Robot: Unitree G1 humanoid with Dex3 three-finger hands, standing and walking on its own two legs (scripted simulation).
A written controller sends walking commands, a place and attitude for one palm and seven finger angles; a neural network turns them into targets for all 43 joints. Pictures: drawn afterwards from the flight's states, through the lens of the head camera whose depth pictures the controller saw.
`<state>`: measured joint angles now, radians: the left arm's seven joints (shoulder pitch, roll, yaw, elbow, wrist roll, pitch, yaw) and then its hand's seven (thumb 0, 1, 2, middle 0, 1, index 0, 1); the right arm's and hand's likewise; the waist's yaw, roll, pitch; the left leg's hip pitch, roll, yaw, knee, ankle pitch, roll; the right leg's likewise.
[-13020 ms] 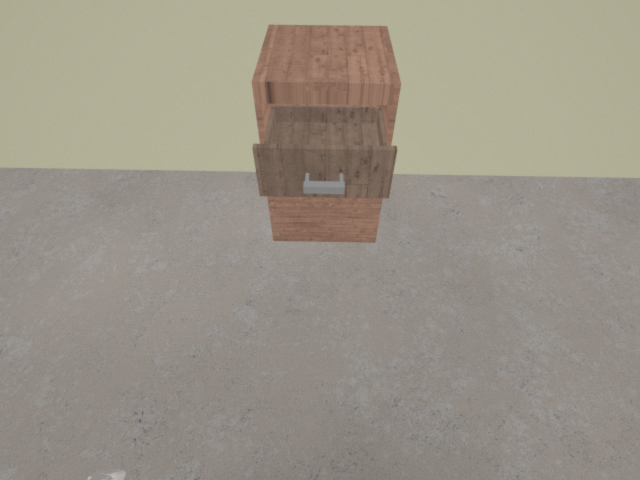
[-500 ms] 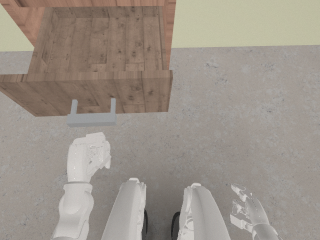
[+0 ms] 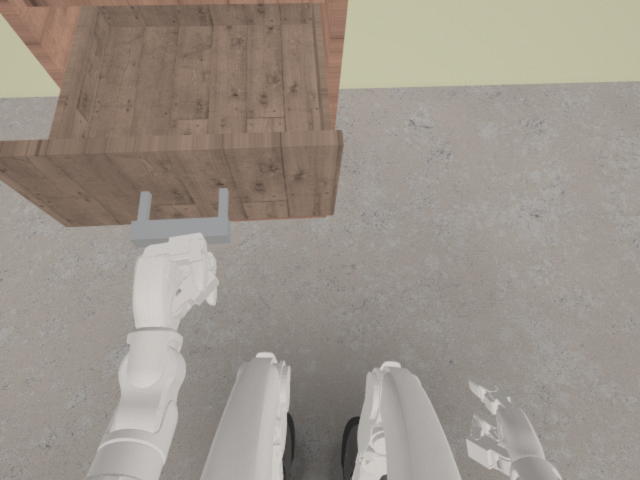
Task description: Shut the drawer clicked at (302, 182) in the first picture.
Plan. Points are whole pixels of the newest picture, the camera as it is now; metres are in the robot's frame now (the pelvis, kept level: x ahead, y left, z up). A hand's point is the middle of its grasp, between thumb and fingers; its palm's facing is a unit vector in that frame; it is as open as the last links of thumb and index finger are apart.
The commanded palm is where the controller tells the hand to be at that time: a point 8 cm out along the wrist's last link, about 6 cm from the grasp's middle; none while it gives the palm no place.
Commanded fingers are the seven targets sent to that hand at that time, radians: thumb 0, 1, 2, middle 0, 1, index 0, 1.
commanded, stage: push the drawer shut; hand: left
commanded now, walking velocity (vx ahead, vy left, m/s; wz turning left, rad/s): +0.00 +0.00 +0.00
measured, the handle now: (183, 215) +0.42 +0.20 -0.01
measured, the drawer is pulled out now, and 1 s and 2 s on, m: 0.22 0.08 0.00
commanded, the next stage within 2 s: none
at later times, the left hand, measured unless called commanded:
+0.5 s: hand (214, 219) +0.42 +0.16 -0.01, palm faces +0.12 -0.99 -0.04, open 3.1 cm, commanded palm +0.40 +0.20 -0.01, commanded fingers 0.00 0.90 0.90 -1.40 -1.60 -1.40 -1.60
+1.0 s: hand (218, 178) +0.48 +0.17 -0.01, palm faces +0.14 -0.99 -0.04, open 3.1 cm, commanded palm +0.46 +0.20 -0.01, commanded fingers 0.00 0.90 0.90 -1.40 -1.60 -1.40 -1.60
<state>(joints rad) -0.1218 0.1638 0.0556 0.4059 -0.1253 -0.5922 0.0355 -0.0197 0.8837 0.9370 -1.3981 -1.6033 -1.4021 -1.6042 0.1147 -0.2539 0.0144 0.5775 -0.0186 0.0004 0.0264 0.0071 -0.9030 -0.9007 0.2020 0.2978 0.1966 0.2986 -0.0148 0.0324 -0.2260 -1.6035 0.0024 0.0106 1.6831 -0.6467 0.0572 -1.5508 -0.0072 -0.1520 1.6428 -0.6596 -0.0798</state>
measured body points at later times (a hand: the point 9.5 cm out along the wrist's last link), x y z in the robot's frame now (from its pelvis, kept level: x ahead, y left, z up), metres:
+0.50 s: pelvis -0.01 +0.00 +0.00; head +0.16 +0.02 +0.41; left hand +0.40 +0.22 -0.01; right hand +0.13 -0.25 -0.13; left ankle +0.05 +0.09 -0.52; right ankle +0.05 -0.09 -0.52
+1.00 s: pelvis +0.00 +0.00 -0.01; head +0.19 +0.02 +0.40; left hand +0.46 +0.22 -0.01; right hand +0.08 -0.26 -0.14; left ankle +0.05 +0.09 -0.52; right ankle +0.05 -0.09 -0.52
